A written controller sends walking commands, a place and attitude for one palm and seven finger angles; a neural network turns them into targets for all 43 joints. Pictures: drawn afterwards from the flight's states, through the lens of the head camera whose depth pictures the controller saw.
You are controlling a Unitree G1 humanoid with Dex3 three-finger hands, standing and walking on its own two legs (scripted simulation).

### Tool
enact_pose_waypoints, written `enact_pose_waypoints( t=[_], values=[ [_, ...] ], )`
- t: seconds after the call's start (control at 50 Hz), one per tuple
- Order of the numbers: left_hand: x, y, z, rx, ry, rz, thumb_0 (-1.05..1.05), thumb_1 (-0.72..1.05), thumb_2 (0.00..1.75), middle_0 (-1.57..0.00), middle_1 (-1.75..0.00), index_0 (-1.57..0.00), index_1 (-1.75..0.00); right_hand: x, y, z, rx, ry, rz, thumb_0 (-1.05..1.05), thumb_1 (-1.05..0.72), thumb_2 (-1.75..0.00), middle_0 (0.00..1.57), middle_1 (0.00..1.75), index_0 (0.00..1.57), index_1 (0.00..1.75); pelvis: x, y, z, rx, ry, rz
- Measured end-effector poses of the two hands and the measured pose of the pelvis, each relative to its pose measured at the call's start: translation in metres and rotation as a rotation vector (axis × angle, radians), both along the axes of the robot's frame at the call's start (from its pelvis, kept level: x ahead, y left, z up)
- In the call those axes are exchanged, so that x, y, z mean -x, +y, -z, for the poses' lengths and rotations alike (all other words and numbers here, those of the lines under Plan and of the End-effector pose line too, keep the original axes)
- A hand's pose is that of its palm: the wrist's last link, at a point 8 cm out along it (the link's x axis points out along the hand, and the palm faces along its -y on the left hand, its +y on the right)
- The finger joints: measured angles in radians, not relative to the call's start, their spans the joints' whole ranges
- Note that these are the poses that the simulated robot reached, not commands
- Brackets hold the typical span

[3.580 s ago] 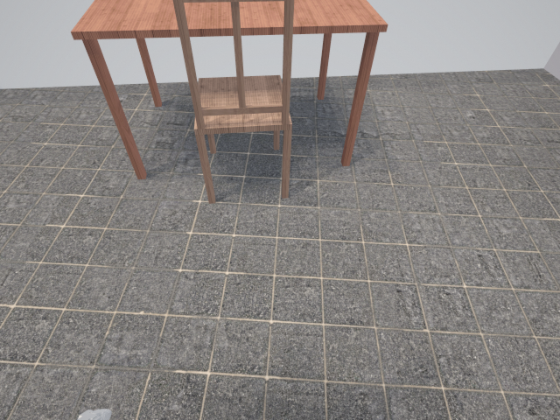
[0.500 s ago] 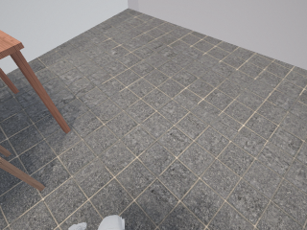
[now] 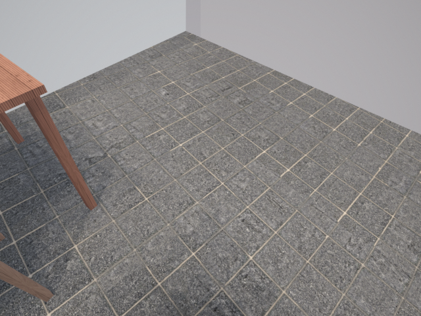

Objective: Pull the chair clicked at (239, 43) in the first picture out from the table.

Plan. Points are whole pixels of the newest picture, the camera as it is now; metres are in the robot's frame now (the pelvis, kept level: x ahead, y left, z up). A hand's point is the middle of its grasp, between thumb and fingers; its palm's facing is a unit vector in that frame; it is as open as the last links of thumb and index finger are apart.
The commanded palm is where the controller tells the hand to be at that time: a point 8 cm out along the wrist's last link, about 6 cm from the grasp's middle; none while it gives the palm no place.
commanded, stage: turn to face it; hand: left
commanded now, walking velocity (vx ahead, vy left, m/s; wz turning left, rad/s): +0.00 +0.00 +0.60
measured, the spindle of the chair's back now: out of the picture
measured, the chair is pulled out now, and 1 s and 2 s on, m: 0.00 0.00 0.00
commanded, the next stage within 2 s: take the last steps up to it in 1.30 s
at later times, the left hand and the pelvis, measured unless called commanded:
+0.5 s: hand out of the picture +0.04 +0.17 -0.16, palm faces +0.31 -0.92 -0.26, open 7.4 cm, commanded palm none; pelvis +0.00 -0.05 +0.00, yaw +19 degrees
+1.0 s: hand out of the picture -0.06 +0.23 -0.17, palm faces +0.58 -0.77 -0.27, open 7.4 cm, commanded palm none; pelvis -0.01 +0.00 +0.00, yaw +35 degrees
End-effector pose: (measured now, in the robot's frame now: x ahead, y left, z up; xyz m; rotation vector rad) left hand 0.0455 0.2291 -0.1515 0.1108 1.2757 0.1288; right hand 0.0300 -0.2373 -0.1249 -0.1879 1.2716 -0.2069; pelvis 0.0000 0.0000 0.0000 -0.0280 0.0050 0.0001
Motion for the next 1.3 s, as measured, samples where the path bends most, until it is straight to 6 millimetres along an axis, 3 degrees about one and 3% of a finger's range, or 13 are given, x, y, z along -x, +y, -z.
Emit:
enact_pose_waypoints(
  t=[0.16, 0.24, 0.3, 0.4, 0.5, 0.64, 0.7, 0.76, 0.82, 0.92, 1.0, 1.14, 1.3],
  values=[
    [-0.04, -0.013, -0.012, -0.033, -0.09, -0.035, 0.0, 0.91, 0.9, -0.2, -0.3, -0.2, -0.3, 0.021, -0.016, 0.013, -0.035, 0.128, 0.0, 0.01, -0.92, -0.9, 0.21, 0.3, 0.2, 0.3, -0.007, -0.017, 0.003, -0.011, 0.011, -0.087],
    [-0.049, -0.02, -0.019, -0.08, -0.16, -0.066, 0.0, 0.91, 0.9, -0.2, -0.3, -0.2, -0.3, 0.012, -0.033, 0.028, -0.062, 0.135, -0.026, 0.01, -0.91, -0.9, 0.21, 0.3, 0.2, 0.3, -0.008, -0.034, 0.011, -0.031, 0.015, -0.135],
    [-0.04, -0.024, -0.027, -0.112, -0.18, -0.093, 0.0, 0.91, 0.9, -0.2, -0.3, -0.2, -0.3, -0.007, -0.045, 0.032, -0.068, 0.12, -0.068, 0.01, -0.91, -0.9, 0.21, 0.3, 0.2, 0.3, -0.007, -0.043, 0.01, -0.032, 0.003, -0.18],
    [-0.011, -0.023, -0.035, -0.136, -0.165, -0.169, 0.0, 0.91, 0.9, -0.2, -0.3, -0.2, -0.3, -0.054, -0.054, 0.025, -0.056, 0.061, -0.17, 0.01, -0.91, -0.9, 0.2, 0.3, 0.2, 0.3, -0.006, -0.048, 0.005, -0.046, -0.009, -0.258],
    [0.031, -0.019, -0.029, -0.128, -0.12, -0.258, 0.0, 0.9, 0.9, -0.2, -0.3, -0.2, -0.3, -0.104, -0.045, 0.016, -0.028, 0.005, -0.292, 0.01, -0.91, -0.9, 0.2, 0.3, 0.2, 0.3, -0.003, -0.045, 0.005, -0.055, -0.01, -0.332],
    [0.114, 0.001, 0.0, -0.091, 0.003, -0.411, 0.0, 0.9, 0.9, -0.2, -0.3, -0.2, -0.3, -0.172, 0.01, 0.003, 0.019, -0.113, -0.495, 0.01, -0.91, -0.9, 0.2, 0.3, 0.2, 0.3, 0.007, -0.021, 0.016, -0.032, 0.002, -0.432],
    [0.149, 0.014, 0.014, -0.08, 0.07, -0.469, 0.0, 0.9, 0.9, -0.2, -0.3, -0.2, -0.3, -0.19, 0.038, -0.003, 0.029, -0.177, -0.564, 0.01, -0.91, -0.9, 0.2, 0.3, 0.2, 0.3, 0.013, -0.01, 0.023, -0.029, 0.007, -0.457],
    [0.167, 0.023, 0.01, -0.081, 0.108, -0.512, 0.0, 0.91, 0.9, -0.2, -0.3, -0.2, -0.3, -0.192, 0.056, -0.012, 0.031, -0.195, -0.603, 0.01, -0.91, -0.9, 0.2, 0.3, 0.2, 0.3, 0.015, -0.004, 0.017, -0.01, 0.008, -0.486],
    [0.17, 0.03, 0.001, -0.088, 0.086, -0.54, 0.01, 0.91, 0.9, -0.2, -0.3, -0.2, -0.3, -0.188, 0.069, -0.015, 0.026, -0.174, -0.631, 0.01, -0.91, -0.9, 0.2, 0.3, 0.2, 0.3, 0.016, 0.0, 0.009, -0.002, 0.01, -0.52],
    [0.161, 0.036, -0.012, -0.114, 0.023, -0.574, 0.0, 0.91, 0.9, -0.2, -0.3, -0.2, -0.3, -0.179, 0.08, -0.01, -0.005, -0.124, -0.661, 0.01, -0.9, -0.9, 0.21, 0.3, 0.2, 0.3, 0.015, 0.002, 0.004, -0.002, 0.011, -0.574],
    [0.143, 0.035, -0.019, -0.137, -0.03, -0.59, 0.0, 0.91, 0.9, -0.2, -0.3, -0.2, -0.3, -0.172, 0.078, 0.001, -0.032, -0.08, -0.669, 0.01, -0.9, -0.9, 0.21, 0.3, 0.2, 0.3, 0.011, -0.003, 0.004, -0.01, 0.012, -0.616],
    [0.114, 0.014, -0.028, -0.195, -0.128, -0.607, 0.0, 0.91, 0.9, -0.2, -0.3, -0.2, -0.3, -0.175, 0.057, 0.029, -0.074, -0.014, -0.676, 0.01, -0.9, -0.9, 0.21, 0.3, 0.21, 0.3, -0.004, -0.024, 0.015, -0.034, 0.014, -0.685],
    [0.136, -0.027, -0.035, -0.171, -0.1, -0.688, 0.0, 0.9, 0.9, -0.2, -0.3, -0.2, -0.3, -0.185, 0.051, 0.027, -0.061, 0.032, -0.736, 0.01, -0.91, -0.9, 0.2, 0.3, 0.2, 0.3, -0.006, -0.031, 0.006, -0.057, -0.004, -0.775]
  ],
)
